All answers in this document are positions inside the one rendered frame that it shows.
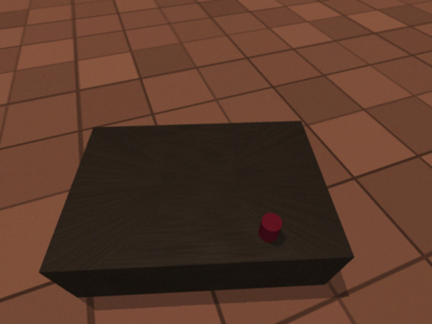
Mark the can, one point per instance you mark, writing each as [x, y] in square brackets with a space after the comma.
[270, 227]

